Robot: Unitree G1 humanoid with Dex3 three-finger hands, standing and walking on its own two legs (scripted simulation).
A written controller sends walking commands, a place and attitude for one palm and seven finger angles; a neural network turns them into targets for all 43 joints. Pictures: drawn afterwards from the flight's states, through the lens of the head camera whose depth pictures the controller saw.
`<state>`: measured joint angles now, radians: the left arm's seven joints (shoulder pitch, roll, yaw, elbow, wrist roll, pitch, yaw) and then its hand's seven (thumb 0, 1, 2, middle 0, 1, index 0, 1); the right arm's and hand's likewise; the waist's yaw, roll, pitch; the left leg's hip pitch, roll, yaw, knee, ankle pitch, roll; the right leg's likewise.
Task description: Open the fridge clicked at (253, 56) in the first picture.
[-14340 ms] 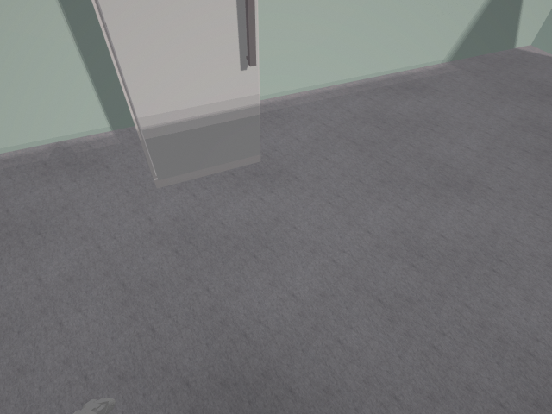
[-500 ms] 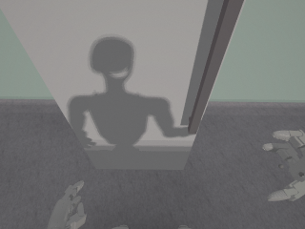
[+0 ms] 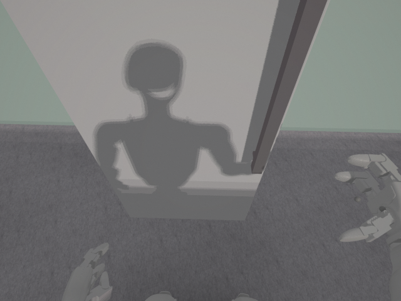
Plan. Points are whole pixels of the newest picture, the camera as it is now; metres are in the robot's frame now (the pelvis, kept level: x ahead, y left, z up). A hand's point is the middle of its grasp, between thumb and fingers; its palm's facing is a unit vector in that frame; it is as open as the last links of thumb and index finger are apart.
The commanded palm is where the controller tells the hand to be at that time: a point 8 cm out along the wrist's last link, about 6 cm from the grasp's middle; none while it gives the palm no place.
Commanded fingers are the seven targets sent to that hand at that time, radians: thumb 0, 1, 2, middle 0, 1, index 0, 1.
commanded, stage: move the hooked fingers beside the handle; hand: right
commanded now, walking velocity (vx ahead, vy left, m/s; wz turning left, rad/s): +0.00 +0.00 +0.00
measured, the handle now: (276, 95) +0.50 -0.12 +0.14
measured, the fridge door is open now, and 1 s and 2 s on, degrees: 0 0 0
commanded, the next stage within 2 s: feel for the door with the fingertips in 1.98 s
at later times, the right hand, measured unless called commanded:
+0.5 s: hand (332, 169) +0.37 -0.23 +0.07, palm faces -0.05 +1.00 -0.01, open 14.0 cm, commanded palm +0.35 -0.28 +0.07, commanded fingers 0.00 0.50 -0.30 0.30 1.20 0.30 1.20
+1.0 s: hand (311, 148) +0.43 -0.20 +0.06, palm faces -0.05 +1.00 -0.01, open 14.0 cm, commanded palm +0.41 -0.25 +0.06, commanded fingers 0.00 0.50 -0.30 0.30 1.20 0.30 1.20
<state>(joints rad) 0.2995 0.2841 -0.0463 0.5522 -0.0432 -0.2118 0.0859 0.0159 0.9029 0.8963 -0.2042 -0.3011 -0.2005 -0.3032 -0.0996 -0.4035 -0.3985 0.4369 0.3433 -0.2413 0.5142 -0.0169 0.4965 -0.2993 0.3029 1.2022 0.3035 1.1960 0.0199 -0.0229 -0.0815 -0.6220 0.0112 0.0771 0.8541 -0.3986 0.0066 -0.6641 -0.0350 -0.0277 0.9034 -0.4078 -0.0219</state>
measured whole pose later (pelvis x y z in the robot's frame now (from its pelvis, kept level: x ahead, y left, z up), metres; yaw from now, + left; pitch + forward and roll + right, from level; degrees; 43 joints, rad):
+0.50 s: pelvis +0.00 +0.00 +0.00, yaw +0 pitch +12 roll +2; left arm 0.32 0.27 -0.04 0.57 -0.04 -0.13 0.07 0.01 0.90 0.90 -0.20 -0.30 -0.20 -0.30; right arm -0.32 -0.39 -0.35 0.62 0.27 -0.28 0.42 -0.02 0.50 -0.30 0.30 1.20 0.30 1.20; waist 0.04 -0.02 -0.08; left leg -0.66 0.01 0.07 0.86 -0.40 0.00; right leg -0.70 -0.03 -0.04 0.90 -0.41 -0.03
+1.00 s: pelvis +0.01 +0.00 -0.01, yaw +1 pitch +14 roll +2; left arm 0.34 0.27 -0.03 0.59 -0.03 -0.04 0.05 0.01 0.90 0.90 -0.20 -0.30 -0.20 -0.30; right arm -0.53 -0.41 -0.35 0.84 0.21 -0.33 0.37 -0.02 0.50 -0.30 0.30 1.20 0.30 1.20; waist 0.08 -0.01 -0.09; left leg -0.73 0.00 0.06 0.89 -0.41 0.01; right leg -0.76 -0.05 -0.04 0.93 -0.42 -0.02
